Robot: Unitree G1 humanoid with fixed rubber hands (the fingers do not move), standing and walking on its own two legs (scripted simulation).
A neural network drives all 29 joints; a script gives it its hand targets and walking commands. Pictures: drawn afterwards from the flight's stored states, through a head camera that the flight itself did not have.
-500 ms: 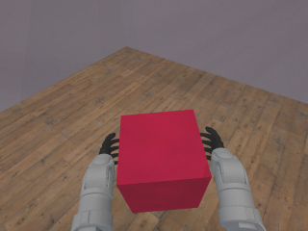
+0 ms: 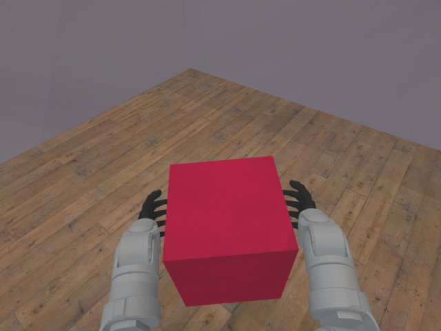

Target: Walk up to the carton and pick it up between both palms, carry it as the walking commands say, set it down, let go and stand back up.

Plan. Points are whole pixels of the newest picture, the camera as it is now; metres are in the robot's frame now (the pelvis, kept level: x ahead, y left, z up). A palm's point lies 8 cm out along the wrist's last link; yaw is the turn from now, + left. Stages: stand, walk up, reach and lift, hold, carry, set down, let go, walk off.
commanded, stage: reach and lift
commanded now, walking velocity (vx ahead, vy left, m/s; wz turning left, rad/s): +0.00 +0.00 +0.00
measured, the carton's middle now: (227, 234) +0.32 +0.00 -0.02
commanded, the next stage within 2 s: hold in 0.72 s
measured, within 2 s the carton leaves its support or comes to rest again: neither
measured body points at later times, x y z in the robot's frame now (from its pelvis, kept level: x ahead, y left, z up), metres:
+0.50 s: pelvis +0.01 +0.00 +0.00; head -0.02 +0.00 +0.45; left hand +0.31 +0.15 +0.03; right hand +0.31 -0.16 +0.04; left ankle +0.04 +0.12 -0.74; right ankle +0.02 -0.13 -0.74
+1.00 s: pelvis +0.00 -0.01 +0.00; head -0.04 +0.00 +0.45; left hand +0.29 +0.15 +0.03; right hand +0.30 -0.15 +0.04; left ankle +0.04 +0.12 -0.74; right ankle +0.02 -0.13 -0.74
